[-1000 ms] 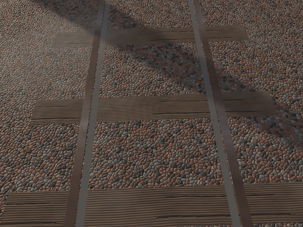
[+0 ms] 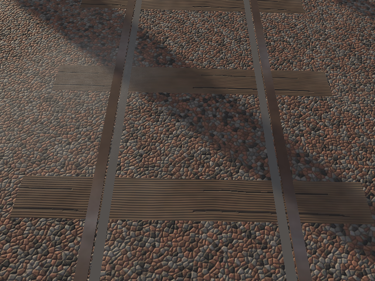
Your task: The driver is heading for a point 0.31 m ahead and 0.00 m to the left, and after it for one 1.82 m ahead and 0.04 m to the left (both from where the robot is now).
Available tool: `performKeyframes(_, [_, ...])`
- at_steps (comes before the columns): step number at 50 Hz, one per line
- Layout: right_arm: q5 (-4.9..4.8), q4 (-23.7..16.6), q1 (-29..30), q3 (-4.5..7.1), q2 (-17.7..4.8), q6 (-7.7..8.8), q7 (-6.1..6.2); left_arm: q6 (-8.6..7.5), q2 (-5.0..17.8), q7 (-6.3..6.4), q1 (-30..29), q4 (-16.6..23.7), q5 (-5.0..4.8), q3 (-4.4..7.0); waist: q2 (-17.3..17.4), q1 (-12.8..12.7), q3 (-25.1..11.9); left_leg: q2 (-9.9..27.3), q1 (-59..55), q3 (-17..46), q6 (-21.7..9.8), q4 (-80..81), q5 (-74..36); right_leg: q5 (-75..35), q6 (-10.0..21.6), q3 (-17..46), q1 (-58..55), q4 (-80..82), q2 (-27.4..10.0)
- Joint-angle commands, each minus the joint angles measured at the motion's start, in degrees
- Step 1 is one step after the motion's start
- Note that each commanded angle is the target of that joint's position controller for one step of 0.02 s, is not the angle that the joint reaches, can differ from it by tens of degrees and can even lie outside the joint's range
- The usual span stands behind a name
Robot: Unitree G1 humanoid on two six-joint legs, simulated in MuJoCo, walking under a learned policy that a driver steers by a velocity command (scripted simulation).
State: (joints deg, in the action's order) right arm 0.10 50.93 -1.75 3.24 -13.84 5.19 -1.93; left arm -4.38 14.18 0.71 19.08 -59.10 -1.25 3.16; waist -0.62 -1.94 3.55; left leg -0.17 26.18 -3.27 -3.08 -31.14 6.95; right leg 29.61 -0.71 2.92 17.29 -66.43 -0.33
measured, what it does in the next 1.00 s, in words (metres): steps on the spot: right foot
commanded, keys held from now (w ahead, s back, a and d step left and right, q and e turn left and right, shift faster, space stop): no key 0.44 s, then s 0.40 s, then no key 0.16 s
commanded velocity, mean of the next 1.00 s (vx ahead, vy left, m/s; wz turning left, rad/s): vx -0.01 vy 0.00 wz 0.00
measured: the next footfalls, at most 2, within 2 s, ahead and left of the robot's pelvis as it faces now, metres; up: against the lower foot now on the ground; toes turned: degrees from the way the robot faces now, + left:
right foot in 0.30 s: +0.18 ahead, -0.15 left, +0.00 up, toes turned -1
right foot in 1.30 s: -0.03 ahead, -0.09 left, +0.00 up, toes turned +0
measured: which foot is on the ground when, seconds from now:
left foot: down 0.00-1.00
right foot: up 0.00-0.28, down 0.30-0.88, up 0.90-1.00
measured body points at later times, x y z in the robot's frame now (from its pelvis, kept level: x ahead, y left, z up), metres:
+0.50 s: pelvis +0.11 -0.01 +0.01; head +0.13 -0.02 +0.46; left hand +0.19 +0.25 -0.13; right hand +0.19 -0.26 -0.14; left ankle +0.10 +0.09 -0.73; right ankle +0.14 -0.14 -0.73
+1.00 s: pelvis +0.02 +0.04 +0.01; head +0.05 +0.08 +0.45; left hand +0.17 +0.32 -0.13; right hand +0.07 -0.24 -0.11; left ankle +0.04 +0.12 -0.73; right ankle +0.05 -0.14 -0.65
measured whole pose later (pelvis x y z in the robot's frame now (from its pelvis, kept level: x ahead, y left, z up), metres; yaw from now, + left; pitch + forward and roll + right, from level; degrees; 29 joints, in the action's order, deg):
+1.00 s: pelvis +0.02 +0.04 +0.01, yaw +0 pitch -1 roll -3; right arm 2.3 53.9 -13.5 2.7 -13.9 -1.3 0.7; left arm 3.0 17.8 5.0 2.0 -55.6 -1.2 5.6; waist -2.4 2.1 3.6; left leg -0.4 16.7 -0.8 -3.6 -33.9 16.8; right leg 27.9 -0.1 10.0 31.6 -63.9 5.3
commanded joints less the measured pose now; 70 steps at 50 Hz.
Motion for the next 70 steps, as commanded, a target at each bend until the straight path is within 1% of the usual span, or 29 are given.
performKeyframes(1, [0.46,-0.6,-4.14,0.74,-5.01,0.35,0.16,0.33,5.41,1.21,1.21,3.05,0.29,1.68,3.82,1.37,-9.81,15.5,-17.6,13.94,-10.54,12.66,-30.68,-3.68,0.55,0.66,13.5,-3.57,-5.74])
performKeyframes(5, [2.13,1.15,-2.22,0.29,-4.96,0.66,0.59,2.87,1.69,1.94,3.3,2.9,1.16,1.41,5.74,-2.4,-9.06,12.79,-6.98,7.1,-11.55,16.36,-33.1,-9.99,-0.07,-0.08,4.11,8.19,-5.96])
performKeyframes(10, [1.41,2.69,-3.69,0.41,-7.06,-0.89,2.24,4.12,3.36,1.93,-4.92,4.92,1.26,1.37,5.71,0.03,-9.05,11.88,-7.73,6.56,-9.93,18.39,-14.42,-18.94,-0.75,-0.98,0.01,25.13,-5.29])
performKeyframes(13, [0.58,3.59,-4.19,-0.11,-6.01,-1.86,2.56,4.34,3.69,1.78,-6.74,4.89,1.57,1.55,4.89,-0.13,-6.43,11.03,-7.36,8.17,-8.2,17.45,1.82,-20.38,0.11,-1.93,-3.41,33.97,-4.21])
performKeyframes(15, [0.25,4.77,-7.02,-0.96,-3.66,-2.14,2.56,4.09,4.78,1.74,-6.62,4.53,2.64,1.66,2.12,-0.24,-4.89,7.7,-6.26,7.77,-3.97,14.34,8.96,-27.93,1.4,-0.28,-8.37,42.06,-5.67])
performKeyframes(16, [0.94,4.99,-9.33,-1.07,-3.11,-2.04,2.49,3.95,7.4,1.93,-6.61,4.81,2.55,1.96,-1.78,1.96,-4.95,4.6,-5.02,5.93,-1.66,10.71,11.18,-35.58,2.64,2.57,-10.48,42.11,-8.84])
performKeyframes(17, [0.79,5.62,-13.8,-0.85,-2.69,-2.19,2.55,4.03,9.65,1.95,-8.62,4.07,1.53,2.48,-8.68,5.89,-4.93,0.87,-5.63,2.74,-0.21,11.1,11.3,-29.44,4.6,3.15,-8.46,41.57,-9.01])
performKeyframes(19, [0.63,5.18,-9.25,-0.61,-4.41,-3.17,3.14,3.76,4.31,1.27,-9.62,3.5,1.49,1.59,-6.07,3.14,-3.63,0.96,-11.6,1.43,0.7,9.45,7.87,-19.7,2.74,1.46,-2.12,43.8,-6.03])
performKeyframes(23, [0.49,5.54,-8.38,-0.45,-4.63,-3.9,3.43,2.81,4.87,1.29,-10.0,2.47,1.5,1.55,-3.18,2.59,-5.07,2.42,-13.18,2.5,0.12,7.89,-1.9,-32.25,1.75,-0.07,-5.5,40.99,-4.86])
performKeyframes(26, [-0.21,4.77,-7.25,0.54,-7.02,-4.06,3.8,2.82,7.04,1.74,-10.71,2.83,1.08,2.15,-1.57,2.19,-7.55,3.02,-14.98,2.53,-0.12,3.75,-13.99,-44.21,2.91,-0.28,-6.77,37.38,-5.08])
performKeyframes(32, [-0.14,3.14,-8.24,1.39,-6.92,-6.97,5.51,5.36,8.08,3.3,-10.98,4.37,1.45,2.74,-0.73,1.89,-11.34,3.27,-13.7,2.04,-1.57,-4.18,-18.93,-51.56,7.05,0.96,-4.83,33.84,-7.15])
performKeyframes(36, [0.45,2.05,-8.82,1.48,-6.61,-8.34,5.48,6.56,10.5,3.9,-11.67,6.09,2.09,2.94,-6.42,1.17,-10.51,-0.47,-10.28,0.7,-0.21,-12.94,-1.45,-50.01,12.55,8.16,-2.08,39.56,-13.97])
performKeyframes(38, [0.69,1.95,-11.15,1.49,-5.91,-9.09,4.89,6.15,11.03,4.2,-16.3,7.99,2.19,2.49,-12.65,1.77,-9.89,-2.18,-8.23,2.25,1.25,-26.07,24.79,-52.06,17.17,13.59,0.54,43.91,-20.8])
performKeyframes(40, [-0.36,1.5,-12.02,1.84,-7.16,-9.45,4.67,5.19,12.42,4.37,-20.03,8.9,1.58,2.71,-9.99,3.22,-8.61,1.1,-6.72,7.77,1.99,-28.45,30.02,-50.4,14.83,13.04,1.0,44.0,-20.83])
performKeyframes(43, [0.14,4.12,-16.56,1.6,-5.66,-8.12,3.44,6.5,11.55,4.73,-22.59,7.97,-0.91,2.94,-6.19,5.98,-9.23,-0.21,-14.58,1.71,2.02,-1.68,8.78,-38.98,7.38,5.26,0.02,39.1,-13.11])
performKeyframes(44, [0.41,4.07,-15.35,1.85,-6.46,-8.06,2.49,7.26,9.23,4.44,-17.46,6.35,-1.13,2.71,0.66,3.93,-7.56,-0.12,-17.99,4.17,0.7,5.52,3.87,-24.55,4.86,0.48,4.71,32.98,-8.05])
performKeyframes(45, [0.35,1.86,-13.16,3.05,-12.77,-8.49,2.81,7.56,4.62,3.89,-12.87,5.98,1.23,1.59,19.38,0.88,-5.67,15.27,-21.04,23.01,-5.11,10.91,-12.18,3.47,-0.35,-7.6,18.05,18.76,0.37])
performKeyframes(46, [4.21,-0.53,-15.35,2.44,-15.31,-7.19,2.22,7.14,7.25,4.23,-19.73,8.51,1.8,2.45,18.89,6.81,-7.47,24.35,-9.08,34.89,-15.45,16.97,-13.99,14.25,-0.69,4.91,16.79,3.88,5.74])
performKeyframes(47, [5.44,-1.5,-11.57,2.34,-14.83,-5.92,2.32,7.04,9.36,4.26,-20.89,8.4,0.22,3.42,10.82,4.53,-4.8,21.42,-5.4,32.43,-14.86,18.17,-2.77,9.76,0.87,10.62,14.87,-5.36,6.62])
performKeyframes(49, [1.98,-3.25,-2.06,1.36,-11.32,-4.54,2.91,7.13,10.91,4.64,-14.51,4.41,-0.4,4.49,5.8,-0.88,-2.22,14.06,-7.36,23.24,-6.19,17.52,14.87,-1.77,1.87,11.65,16.05,-6.32,6.23])
performKeyframes(51, [0.2,-2.7,-0.84,-0.68,-4.96,-3.97,3.58,6.74,9.1,4.65,-11.41,2.03,0.42,4.31,5.84,-1.31,-1.72,10.93,-9.5,18.39,-3.84,17.8,17.46,-8.98,-0.32,10.34,13.23,-3.23,5.04])
performKeyframes(53, [0.08,-0.74,-4.83,-1.45,-3.72,-3.55,4.12,6.18,8.01,4.1,-12.03,1.89,0.48,4.08,7.05,0.15,-2.37,10.45,-14.0,17.11,-4.43,18.71,17.55,-11.26,-2.35,7.37,11.54,2.06,2.95])
performKeyframes(56, [0.24,0.72,-7.77,-1.26,-5.85,-3.4,4.7,5.9,6.81,3.34,-13.91,2.57,0.4,3.21,8.02,2.06,-2.55,10.61,-18.67,18.31,-4.43,19.66,19.88,-10.27,-4.42,3.53,8.12,14.98,-0.95])
performKeyframes(61, [-0.07,1.14,-9.09,0.05,-8.81,-4.62,4.5,5.62,6.79,2.51,-10.67,1.04,-0.09,2.3,8.63,3.6,-0.27,11.21,-15.89,20.44,-5.36,20.35,23.74,-3.86,-2.8,-0.99,-0.27,31.55,-1.33])
performKeyframes(64, [-1.21,1.28,-8.83,0.51,-8.27,-4.97,4.18,5.64,5.52,2.05,-4.35,-2.29,0.61,1.79,5.94,1.88,0.13,9.19,-12.82,18.62,-4.01,19.44,22.29,-15.61,0.74,-3.03,-7.25,46.14,-1.07])
performKeyframes(66, [-0.5,1.32,-9.53,0.72,-7.17,-4.54,3.42,5.67,6.32,1.79,-1.11,-3.35,2.1,1.39,2.56,2.35,-3.06,7.14,-10.2,15.98,-1.97,16.49,15.92,-19.18,3.19,-1.24,-12.41,43.43,-3.59])
performKeyframes(67, [-0.26,0.54,-9.0,0.83,-6.41,-4.42,3.22,5.53,7.56,1.62,-0.23,-3.92,1.47,1.65,-0.87,2.89,-4.26,4.23,-11.53,12.26,-1.08,16.1,15.14,-15.65,4.02,-1.65,-9.8,41.69,-3.82])
performKeyframes(68, [-0.11,-0.32,-5.66,0.86,-6.08,-4.44,3.4,4.91,5.94,1.23,-0.33,-4.1,1.23,1.3,-2.26,1.77,-3.31,2.63,-14.76,9.05,-0.52,13.53,13.74,-10.2,4.21,-0.5,-3.62,44.05,-4.03])
performKeyframes(70, [0.03,-1.09,-3.85,0.73,-5.34,-4.65,3.72,3.48,5.29,1.36,-3.61,-3.07,1.9,0.73,-4.25,2.85,-2.33,2.31,-17.89,7.38,-0.92,9.95,8.54,-7.38,3.26,1.12,1.98,47.4,-5.07])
